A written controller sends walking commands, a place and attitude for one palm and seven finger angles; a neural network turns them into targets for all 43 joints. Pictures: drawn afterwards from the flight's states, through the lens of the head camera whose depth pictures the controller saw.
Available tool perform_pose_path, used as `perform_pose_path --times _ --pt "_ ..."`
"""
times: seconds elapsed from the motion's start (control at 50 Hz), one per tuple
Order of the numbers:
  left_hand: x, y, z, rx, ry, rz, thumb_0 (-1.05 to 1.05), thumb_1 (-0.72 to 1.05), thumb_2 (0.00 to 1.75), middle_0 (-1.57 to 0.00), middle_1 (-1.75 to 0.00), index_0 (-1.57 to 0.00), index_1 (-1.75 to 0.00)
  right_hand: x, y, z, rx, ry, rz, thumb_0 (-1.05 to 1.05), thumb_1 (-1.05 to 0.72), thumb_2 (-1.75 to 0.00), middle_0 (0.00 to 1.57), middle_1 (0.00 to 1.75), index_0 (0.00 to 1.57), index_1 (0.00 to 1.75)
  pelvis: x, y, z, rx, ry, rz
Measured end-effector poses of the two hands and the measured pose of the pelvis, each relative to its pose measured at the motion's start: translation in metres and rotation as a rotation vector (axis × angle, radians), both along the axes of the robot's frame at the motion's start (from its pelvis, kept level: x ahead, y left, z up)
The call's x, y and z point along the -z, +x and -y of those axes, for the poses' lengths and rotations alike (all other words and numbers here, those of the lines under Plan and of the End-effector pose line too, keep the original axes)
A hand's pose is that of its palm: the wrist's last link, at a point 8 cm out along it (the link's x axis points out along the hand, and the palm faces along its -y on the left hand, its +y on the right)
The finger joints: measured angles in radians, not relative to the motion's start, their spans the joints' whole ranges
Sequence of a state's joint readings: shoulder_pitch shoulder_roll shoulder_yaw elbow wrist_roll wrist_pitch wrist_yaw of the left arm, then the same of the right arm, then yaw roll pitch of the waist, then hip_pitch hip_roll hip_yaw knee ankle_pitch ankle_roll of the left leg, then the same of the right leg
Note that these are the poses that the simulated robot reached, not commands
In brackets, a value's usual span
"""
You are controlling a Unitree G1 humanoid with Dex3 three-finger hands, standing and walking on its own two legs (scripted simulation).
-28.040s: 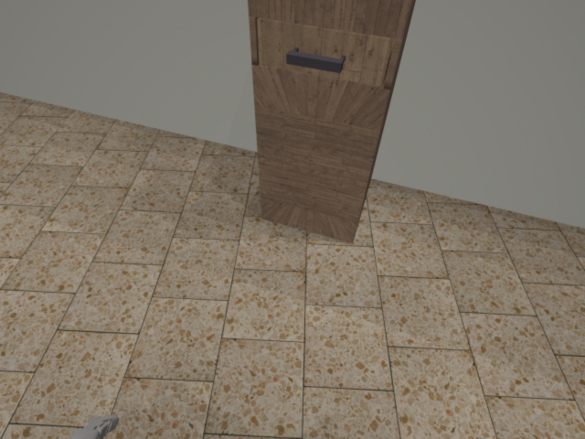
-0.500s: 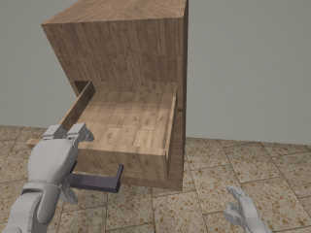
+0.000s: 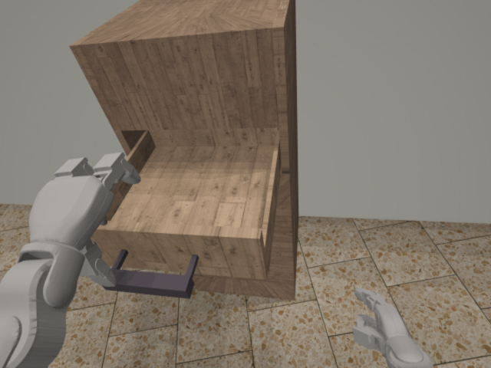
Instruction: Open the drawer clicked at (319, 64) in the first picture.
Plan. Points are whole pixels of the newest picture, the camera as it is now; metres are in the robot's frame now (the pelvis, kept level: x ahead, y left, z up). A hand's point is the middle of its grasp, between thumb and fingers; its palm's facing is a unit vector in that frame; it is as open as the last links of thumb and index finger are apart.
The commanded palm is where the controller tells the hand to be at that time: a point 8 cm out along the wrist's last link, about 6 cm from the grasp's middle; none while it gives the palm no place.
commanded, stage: draw the hand back to the body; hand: left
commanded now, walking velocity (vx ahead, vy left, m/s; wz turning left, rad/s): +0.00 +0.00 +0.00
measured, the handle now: (152, 270) +0.25 +0.23 +0.03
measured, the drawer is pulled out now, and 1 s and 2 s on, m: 0.30 0.30 0.30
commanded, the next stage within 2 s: step back with the hand held close in 1.70 s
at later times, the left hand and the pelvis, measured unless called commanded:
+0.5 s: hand (102, 243) +0.22 +0.23 +0.16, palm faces +0.11 -0.08 -0.99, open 13.8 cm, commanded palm +0.17 +0.24 +0.23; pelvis +0.00 -0.01 +0.00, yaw +0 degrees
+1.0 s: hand (89, 223) +0.21 +0.21 +0.22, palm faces +0.43 -0.83 -0.36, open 12.9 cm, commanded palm +0.16 +0.26 +0.22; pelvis +0.02 -0.01 +0.00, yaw +1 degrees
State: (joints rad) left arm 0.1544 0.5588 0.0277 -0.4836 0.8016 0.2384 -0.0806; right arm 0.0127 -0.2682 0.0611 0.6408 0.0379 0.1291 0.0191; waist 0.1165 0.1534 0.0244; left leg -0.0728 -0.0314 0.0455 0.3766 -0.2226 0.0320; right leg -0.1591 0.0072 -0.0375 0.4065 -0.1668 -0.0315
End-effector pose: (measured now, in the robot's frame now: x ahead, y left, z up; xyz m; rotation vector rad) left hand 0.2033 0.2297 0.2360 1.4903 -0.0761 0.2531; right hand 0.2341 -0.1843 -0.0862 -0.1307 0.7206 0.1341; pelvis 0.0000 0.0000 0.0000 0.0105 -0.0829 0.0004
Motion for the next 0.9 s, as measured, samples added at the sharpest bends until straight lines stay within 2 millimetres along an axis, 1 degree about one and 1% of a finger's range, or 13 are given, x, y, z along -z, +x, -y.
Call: perform_pose_path --times 0.06,0.14,0.2,0.3,0.38,0.48,0.56,0.62,0.72,0.78,0.82,0.86,0.9 --pt "0.007 0.0 0.003 -0.002 -0.029 -0.045 0.0 -0.49 0.3 -0.32 -1.2 -0.32 -1.2 0.0 -0.001 -0.001 -0.002 0.013 0.006 0.01 -0.91 -0.9 0.2 0.3 0.19 0.3 0.0 -0.002 0.001 -0.001 0.001 -0.004" --pt "0.019 -0.002 0.013 0.045 -0.033 -0.088 0.0 -0.49 0.3 -0.32 -1.2 -0.32 -1.2 0.0 -0.002 0.001 -0.009 0.004 0.015 0.01 -0.91 -0.9 0.2 0.3 0.19 0.3 0.001 -0.003 0.003 -0.003 0.001 -0.005" --pt "0.02 -0.004 0.016 0.072 -0.003 -0.082 0.0 -0.49 0.3 -0.32 -1.2 -0.32 -1.2 0.001 -0.004 0.005 -0.013 -0.014 0.012 0.01 -0.91 -0.9 0.2 0.3 0.19 0.3 0.001 -0.002 0.005 -0.002 0.0 -0.005" --pt "0.012 -0.004 0.001 0.033 0.028 -0.04 0.0 -0.49 0.3 -0.33 -1.2 -0.32 -1.2 0.005 -0.009 0.012 -0.007 -0.029 -0.005 0.01 -0.91 -0.9 0.2 0.3 0.19 0.3 0.002 -0.002 0.009 -0.002 -0.001 -0.003" --pt "0.007 -0.007 -0.009 -0.017 0.009 -0.032 0.0 -0.49 0.3 -0.32 -1.2 -0.32 -1.2 0.007 -0.012 0.018 0.01 -0.029 -0.012 0.01 -0.91 -0.9 0.2 0.3 0.19 0.3 0.002 -0.001 0.01 -0.003 -0.001 -0.006" --pt "0.018 -0.013 -0.005 -0.005 -0.017 -0.09 0.0 -0.49 0.3 -0.32 -1.2 -0.32 -1.2 0.007 -0.012 0.025 0.028 -0.039 -0.002 0.01 -0.91 -0.9 0.2 0.3 0.19 0.3 0.002 -0.001 0.009 -0.006 -0.002 -0.01" --pt "0.023 -0.02 -0.001 0.036 0.003 -0.108 0.0 -0.49 0.3 -0.32 -1.2 -0.32 -1.2 0.005 -0.011 0.027 0.028 -0.062 0.009 0.01 -0.91 -0.9 0.2 0.3 0.19 0.3 0.003 0.001 0.008 -0.004 -0.004 -0.014" --pt "0.018 -0.026 -0.004 0.046 0.025 -0.077 0.0 -0.49 0.3 -0.32 -1.2 -0.32 -1.2 0.004 -0.011 0.027 0.024 -0.075 0.017 0.01 -0.91 -0.9 0.2 0.3 0.19 0.3 0.003 0.002 0.008 -0.003 -0.007 -0.014" --pt "0.008 -0.034 -0.02 -0.006 0.03 -0.022 0.0 -0.49 0.3 -0.32 -1.2 -0.32 -1.2 0.003 -0.009 0.023 0.018 -0.075 0.015 0.01 -0.91 -0.9 0.2 0.3 0.19 0.3 0.003 0.002 0.006 -0.009 -0.009 -0.01" --pt "0.011 -0.037 -0.024 0.085 -0.451 0.121 0.0 -0.48 0.3 -0.32 -1.19 -0.32 -1.19 -0.002 -0.01 0.018 0.041 -0.068 0.072 0.02 -0.91 -0.9 0.2 0.3 0.19 0.3 0.003 0.001 0.004 -0.015 -0.013 0.001" --pt "0.02 -0.038 -0.022 0.13 -0.688 0.208 0.0 -0.46 0.31 -0.32 -1.18 -0.32 -1.18 -0.007 -0.015 0.015 0.057 -0.069 0.107 0.01 -0.91 -0.9 0.2 0.3 0.19 0.3 0.002 0.003 0.005 -0.012 -0.014 0.003" --pt "0.025 -0.038 -0.02 0.169 -0.835 0.282 0.0 -0.43 0.32 -0.32 -1.16 -0.32 -1.16 -0.012 -0.021 0.014 0.062 -0.083 0.127 0.01 -0.91 -0.9 0.2 0.3 0.2 0.3 0.002 0.006 0.007 -0.01 -0.015 0.004" --pt "0.023 -0.038 -0.018 0.203 -0.907 0.35 0.0 -0.38 0.34 -0.31 -1.13 -0.31 -1.13 -0.014 -0.027 0.014 0.059 -0.102 0.134 0.01 -0.91 -0.9 0.2 0.3 0.2 0.3 0.002 0.01 0.007 -0.008 -0.018 0.007"
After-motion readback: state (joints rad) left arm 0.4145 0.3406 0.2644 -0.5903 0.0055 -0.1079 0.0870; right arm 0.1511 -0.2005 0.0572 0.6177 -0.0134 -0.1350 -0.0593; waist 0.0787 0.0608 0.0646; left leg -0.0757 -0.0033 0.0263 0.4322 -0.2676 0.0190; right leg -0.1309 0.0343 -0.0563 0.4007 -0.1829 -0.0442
